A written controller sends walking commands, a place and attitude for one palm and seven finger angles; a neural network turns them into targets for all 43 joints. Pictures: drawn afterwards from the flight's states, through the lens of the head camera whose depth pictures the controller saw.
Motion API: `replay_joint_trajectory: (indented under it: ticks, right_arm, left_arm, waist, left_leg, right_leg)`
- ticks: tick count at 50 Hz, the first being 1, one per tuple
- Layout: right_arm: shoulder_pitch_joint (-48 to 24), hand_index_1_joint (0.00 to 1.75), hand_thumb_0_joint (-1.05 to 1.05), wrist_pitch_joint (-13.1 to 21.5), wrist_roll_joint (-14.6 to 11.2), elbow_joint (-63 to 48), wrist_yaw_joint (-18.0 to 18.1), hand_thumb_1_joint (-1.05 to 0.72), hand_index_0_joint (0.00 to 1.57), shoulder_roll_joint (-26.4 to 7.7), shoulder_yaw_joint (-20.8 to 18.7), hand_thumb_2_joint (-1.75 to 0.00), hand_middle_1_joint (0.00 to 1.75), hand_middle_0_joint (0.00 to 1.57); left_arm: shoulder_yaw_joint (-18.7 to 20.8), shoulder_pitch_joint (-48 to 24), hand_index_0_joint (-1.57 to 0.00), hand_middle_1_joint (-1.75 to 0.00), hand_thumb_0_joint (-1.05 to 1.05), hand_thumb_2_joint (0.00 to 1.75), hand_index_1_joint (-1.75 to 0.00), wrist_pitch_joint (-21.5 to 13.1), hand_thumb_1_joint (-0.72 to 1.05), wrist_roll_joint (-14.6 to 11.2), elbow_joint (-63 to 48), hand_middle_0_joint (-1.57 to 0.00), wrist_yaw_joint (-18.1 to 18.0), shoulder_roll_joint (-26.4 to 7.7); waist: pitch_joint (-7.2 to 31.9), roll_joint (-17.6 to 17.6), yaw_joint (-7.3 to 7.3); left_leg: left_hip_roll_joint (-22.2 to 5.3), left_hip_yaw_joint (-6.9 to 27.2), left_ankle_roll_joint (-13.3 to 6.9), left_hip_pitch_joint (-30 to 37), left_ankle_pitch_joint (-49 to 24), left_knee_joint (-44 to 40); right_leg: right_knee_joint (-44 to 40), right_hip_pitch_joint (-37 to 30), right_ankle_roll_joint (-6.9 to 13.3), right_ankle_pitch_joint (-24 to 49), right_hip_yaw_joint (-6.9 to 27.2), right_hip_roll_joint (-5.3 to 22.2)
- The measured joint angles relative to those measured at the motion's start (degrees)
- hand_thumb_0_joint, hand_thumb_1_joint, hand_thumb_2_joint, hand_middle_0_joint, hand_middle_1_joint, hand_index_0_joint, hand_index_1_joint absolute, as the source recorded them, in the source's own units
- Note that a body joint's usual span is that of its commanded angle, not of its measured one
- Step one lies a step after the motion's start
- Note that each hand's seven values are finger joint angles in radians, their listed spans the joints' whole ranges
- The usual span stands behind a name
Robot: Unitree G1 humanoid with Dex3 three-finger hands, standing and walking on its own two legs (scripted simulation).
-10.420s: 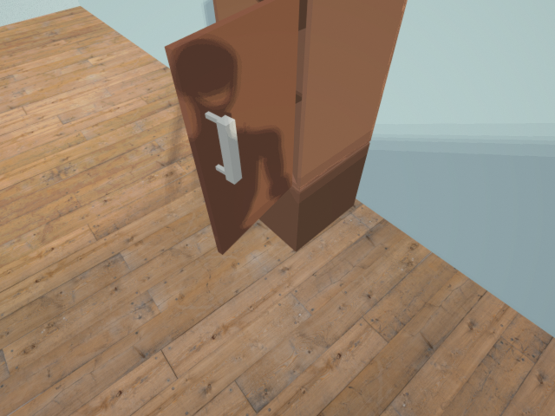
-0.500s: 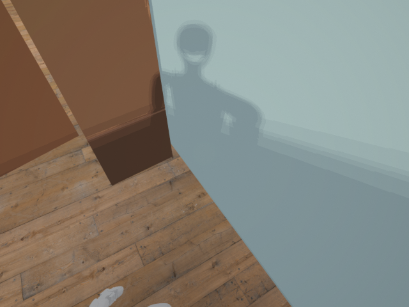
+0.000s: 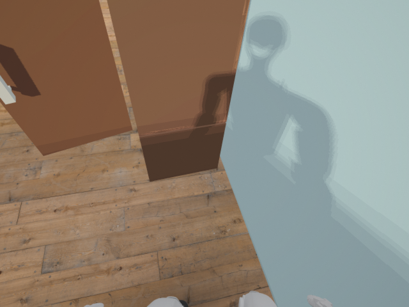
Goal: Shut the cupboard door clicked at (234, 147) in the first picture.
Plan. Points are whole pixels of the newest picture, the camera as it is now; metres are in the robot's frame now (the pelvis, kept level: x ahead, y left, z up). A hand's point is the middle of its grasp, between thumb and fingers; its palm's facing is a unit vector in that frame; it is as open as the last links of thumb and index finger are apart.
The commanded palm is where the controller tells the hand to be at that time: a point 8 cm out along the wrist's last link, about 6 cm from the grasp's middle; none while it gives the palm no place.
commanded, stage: turn to face it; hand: left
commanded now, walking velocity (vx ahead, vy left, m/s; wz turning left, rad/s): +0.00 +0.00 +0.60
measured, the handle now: out of the picture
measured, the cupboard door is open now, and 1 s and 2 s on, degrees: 100 100 100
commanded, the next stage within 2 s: take the last steps up to it in 0.66 s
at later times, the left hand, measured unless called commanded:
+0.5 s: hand out of the picture +0.07 +0.15 -0.16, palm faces +0.30 -0.92 -0.24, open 7.4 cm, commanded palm none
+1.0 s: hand out of the picture +0.05 +0.14 -0.15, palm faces +0.50 -0.84 -0.23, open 7.4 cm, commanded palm none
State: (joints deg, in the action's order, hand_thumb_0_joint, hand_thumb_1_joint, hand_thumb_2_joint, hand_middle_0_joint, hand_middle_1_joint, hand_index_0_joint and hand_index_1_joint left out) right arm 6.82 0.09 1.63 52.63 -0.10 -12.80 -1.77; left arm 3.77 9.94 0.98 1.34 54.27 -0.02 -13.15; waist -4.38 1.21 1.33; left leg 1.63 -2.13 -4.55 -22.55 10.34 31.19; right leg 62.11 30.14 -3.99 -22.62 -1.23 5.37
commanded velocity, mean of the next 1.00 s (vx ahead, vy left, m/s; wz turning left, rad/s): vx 0.08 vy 0.03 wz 0.36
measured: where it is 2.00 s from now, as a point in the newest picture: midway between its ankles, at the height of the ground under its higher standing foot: (170, 282)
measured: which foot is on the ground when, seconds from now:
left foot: down 0.00-0.22, up 0.24-0.54, down 0.56-0.86, up 0.88-1.00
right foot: up 0.00-0.20, down 0.22-0.56, up 0.58-0.84, down 0.86-1.00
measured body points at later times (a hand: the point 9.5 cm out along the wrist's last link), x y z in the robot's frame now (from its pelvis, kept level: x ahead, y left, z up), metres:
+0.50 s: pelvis +0.07 -0.05 +0.01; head +0.12 -0.03 +0.45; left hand +0.05 +0.20 -0.14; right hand +0.24 -0.27 -0.14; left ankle +0.04 +0.07 -0.70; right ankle +0.06 -0.18 -0.73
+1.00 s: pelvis +0.11 -0.04 +0.01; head +0.14 -0.04 +0.46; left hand +0.02 +0.19 -0.14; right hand +0.30 -0.22 -0.14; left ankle +0.04 +0.06 -0.66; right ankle +0.14 -0.17 -0.73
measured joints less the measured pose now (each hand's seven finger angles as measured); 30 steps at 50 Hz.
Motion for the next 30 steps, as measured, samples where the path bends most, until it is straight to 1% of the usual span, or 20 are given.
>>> replay_joint_trajectory:
  ticks: [4,7,9,10,11,12,13,14,15,16,17,18,19,21,24,26,27,28,29,30]
  right_arm:
    - [1.2,0.30,0.00,-0.8,0.0,-0.2,-0.3,-0.91,0.21,1.1,-0.1,-0.90,0.30,0.20]
    - [2.4,0.30,0.00,-1.4,0.1,-0.2,-0.5,-0.90,0.21,1.6,-0.5,-0.90,0.30,0.20]
    - [3.2,0.30,0.00,-2.0,0.1,0.0,-0.5,-0.90,0.21,1.7,-0.9,-0.90,0.30,0.20]
    - [3.6,0.30,0.00,-2.2,-0.1,0.1,-0.5,-0.90,0.21,1.6,-1.1,-0.90,0.30,0.20]
    - [4.2,0.30,0.00,-2.5,-0.3,0.1,-0.6,-0.90,0.21,1.6,-1.3,-0.90,0.30,0.20]
    - [4.3,0.30,0.00,-2.7,-0.6,0.3,-0.6,-0.90,0.21,1.3,-1.6,-0.90,0.30,0.20]
    - [4.2,0.30,0.01,-3.1,-0.7,0.6,-0.8,-0.90,0.21,0.8,-1.9,-0.90,0.30,0.20]
    - [4.2,0.30,0.01,-3.5,-0.6,0.8,-0.8,-0.90,0.21,0.2,-2.2,-0.90,0.30,0.20]
    - [4.1,0.30,0.01,-3.8,-0.6,1.1,-0.9,-0.91,0.21,-0.2,-2.5,-0.90,0.30,0.20]
    - [3.9,0.30,0.01,-4.1,-0.5,1.3,-1.0,-0.91,0.21,-0.5,-2.6,-0.90,0.30,0.20]
    - [3.8,0.30,0.01,-4.3,-0.5,1.4,-1.1,-0.91,0.20,-0.8,-2.7,-0.90,0.30,0.20]
    - [3.6,0.30,0.01,-4.5,-0.5,1.5,-1.2,-0.91,0.20,-1.0,-2.7,-0.90,0.30,0.20]
    - [3.4,0.30,0.01,-4.6,-0.5,1.5,-1.3,-0.91,0.20,-1.1,-2.6,-0.90,0.29,0.20]
    - [2.6,0.30,0.01,-4.6,-0.6,1.5,-1.5,-0.91,0.20,-1.2,-2.4,-0.90,0.29,0.20]
    - [1.0,0.30,0.01,-4.3,-0.7,1.2,-1.6,-0.91,0.20,-1.4,-1.8,-0.90,0.29,0.20]
    - [-0.3,0.30,0.01,-3.9,-0.8,0.8,-1.5,-0.91,0.20,-1.4,-1.4,-0.90,0.29,0.19]
    - [-0.8,0.30,0.01,-3.5,-0.7,0.4,-1.5,-0.91,0.20,-1.5,-1.2,-0.90,0.29,0.19]
    - [-1.0,0.30,0.01,-2.9,-0.5,-0.2,-1.5,-0.91,0.20,-2.0,-1.0,-0.90,0.29,0.19]
    - [-1.6,0.30,0.01,-2.2,-0.4,-0.5,-1.3,-0.91,0.20,-1.9,-1.1,-0.90,0.29,0.19]
    - [-2.1,0.30,0.01,-1.9,-0.4,-0.8,-1.0,-0.91,0.20,-1.5,-0.9,-0.90,0.29,0.19]
  left_arm:
    - [-0.1,-2.0,-0.19,-0.30,0.01,0.90,-0.30,0.6,0.91,0.1,-2.0,-0.20,-0.2,0.1]
    - [-0.4,-3.1,-0.19,-0.30,0.01,0.90,-0.30,0.8,0.91,0.0,-3.1,-0.20,-0.3,0.3]
    - [-0.6,-3.6,-0.19,-0.30,0.01,0.90,-0.30,0.7,0.91,-0.2,-4.0,-0.20,-0.4,0.5]
    - [-0.7,-3.6,-0.20,-0.30,0.01,0.90,-0.30,0.4,0.91,-0.2,-4.5,-0.20,-0.4,0.5]
    - [-0.8,-3.3,-0.20,-0.30,0.01,0.90,-0.30,-0.1,0.91,-0.2,-5.1,-0.20,-0.5,0.3]
    - [-0.8,-3.2,-0.20,-0.30,0.01,0.90,-0.30,-0.6,0.91,0.0,-5.3,-0.20,-0.7,0.6]
    - [-1.1,-3.1,-0.20,-0.30,0.01,0.90,-0.30,-0.8,0.91,0.2,-5.4,-0.20,-0.8,1.0]
    - [-1.4,-2.8,-0.20,-0.30,0.01,0.90,-0.30,-1.1,0.91,0.2,-5.5,-0.20,-0.9,1.4]
    - [-1.6,-2.3,-0.20,-0.30,0.01,0.90,-0.30,-1.2,0.91,0.2,-5.5,-0.20,-1.0,1.7]
    - [-1.7,-1.8,-0.20,-0.30,0.01,0.90,-0.30,-1.2,0.91,0.1,-5.5,-0.20,-1.2,1.9]
    - [-1.8,-1.3,-0.20,-0.30,0.01,0.90,-0.30,-1.2,0.91,0.1,-5.3,-0.20,-1.3,2.1]
    - [-1.9,-0.8,-0.20,-0.30,0.01,0.90,-0.30,-1.3,0.91,0.0,-5.1,-0.20,-1.3,2.1]
    - [-1.9,-0.2,-0.20,-0.30,0.01,0.90,-0.30,-1.3,0.91,0.0,-4.8,-0.20,-1.3,2.1]
    - [-2.0,0.8,-0.20,-0.30,0.01,0.90,-0.30,-1.4,0.91,0.2,-4.1,-0.20,-1.2,2.0]
    - [-2.0,2.5,-0.20,-0.30,0.01,0.90,-0.30,-1.4,0.91,0.3,-2.8,-0.20,-0.9,1.4]
    - [-1.8,3.8,-0.20,-0.30,0.01,0.90,-0.30,-1.3,0.91,0.3,-1.8,-0.20,-0.8,0.8]
    - [-1.7,4.6,-0.20,-0.30,0.01,0.90,-0.30,-1.1,0.90,0.1,-1.3,-0.20,-0.7,0.4]
    - [-1.5,5.5,-0.20,-0.30,0.01,0.90,-0.30,-0.8,0.90,-0.2,-1.0,-0.20,-0.6,0.3]
    - [-1.4,5.6,-0.20,-0.30,0.01,0.90,-0.30,-0.2,0.90,-0.5,-0.3,-0.20,-0.6,-0.3]
    - [-1.3,5.2,-0.20,-0.30,0.01,0.90,-0.30,0.7,0.91,-0.6,0.1,-0.20,-0.7,-1.0]
  waist:
    - [0.5,-0.4,-1.07]
    - [0.6,-1.2,-2.07]
    - [0.7,-1.6,-2.58]
    - [0.8,-1.8,-2.71]
    - [1.1,-1.4,-2.72]
    - [1.0,-1.8,-2.49]
    - [0.7,-2.6,-2.69]
    - [0.4,-2.9,-2.89]
    - [0.1,-3.0,-2.98]
    - [-0.2,-2.8,-3.05]
    - [-0.4,-2.5,-3.09]
    - [-0.6,-2.0,-3.08]
    - [-0.8,-1.4,-3.01]
    - [-1.2,-0.2,-2.59]
    - [-1.8,1.1,-1.56]
    - [-2.0,1.8,-0.97]
    - [-2.0,2.1,-0.81]
    - [-1.4,1.3,-0.69]
    - [-1.4,1.6,-0.77]
    - [-1.8,2.2,-0.49]
  left_leg:
    - [0.8,2.4,0.7,1.4,0.0,-1.5]
    - [1.1,4.6,1.6,1.7,0.7,-1.1]
    - [1.4,6.2,2.4,1.5,1.6,0.1]
    - [1.7,6.9,2.8,1.2,2.2,1.0]
    - [2.4,7.4,3.3,0.6,3.0,2.3]
    - [2.3,7.6,3.9,-0.3,5.5,4.8]
    - [2.1,7.2,4.6,-1.7,10.4,9.4]
    - [2.0,6.4,5.1,-3.3,14.2,15.4]
    - [1.8,5.2,5.7,-4.8,16.2,21.2]
    - [1.3,4.0,6.2,-5.9,16.8,26.0]
    - [0.7,2.9,6.8,-6.5,16.8,29.1]
    - [0.1,1.9,7.2,-6.6,16.7,30.4]
    - [-0.4,1.0,7.5,-6.3,16.6,30.0]
    - [-1.3,-0.4,7.9,-4.8,16.3,26.0]
    - [-1.8,-1.8,7.6,-1.5,15.4,16.8]
    - [-1.5,-2.6,7.1,1.3,12.4,9.6]
    - [-1.4,-3.1,6.5,3.2,8.5,5.3]
    - [-2.0,-2.6,5.0,4.8,4.1,1.8]
    - [-1.7,-2.2,3.7,4.2,5.0,2.7]
    - [-1.4,-2.0,3.0,3.6,6.4,4.3]
  right_leg:
    - [-6.2,-0.8,-0.3,0.3,1.0,-0.8]
    - [-12.9,-3.9,-0.1,-0.6,1.1,-2.0]
    - [-18.9,-7.2,0.2,0.6,1.1,-3.1]
    - [-23.1,-9.4,0.4,2.6,0.9,-3.6]
    - [-28.3,-12.0,0.9,4.6,1.0,-3.4]
    - [-29.3,-12.6,1.7,5.1,0.7,-3.6]
    - [-28.6,-12.8,2.5,4.6,-0.2,-3.6]
    - [-28.3,-13.4,3.1,4.1,-1.2,-3.3]
    - [-28.6,-14.3,3.4,3.7,-2.0,-2.8]
    - [-29.4,-15.3,3.6,3.6,-2.7,-2.3]
    - [-30.3,-16.3,3.7,3.7,-3.4,-1.7]
    - [-31.2,-17.2,3.7,3.8,-4.0,-1.2]
    - [-31.9,-17.9,3.6,3.9,-4.6,-0.6]
    - [-32.9,-19.2,3.4,3.9,-5.8,0.6]
    - [-32.5,-20.1,2.8,2.8,-7.4,1.9]
    - [-30.6,-20.0,2.2,1.4,-8.3,2.7]
    - [-28.7,-19.5,1.8,0.2,-8.7,3.0]
    - [-25.2,-17.9,1.4,-0.9,-9.1,2.7]
    - [-19.8,-15.6,0.9,-4.0,-8.1,2.9]
    - [-14.1,-13.2,0.6,-7.1,-6.0,2.5]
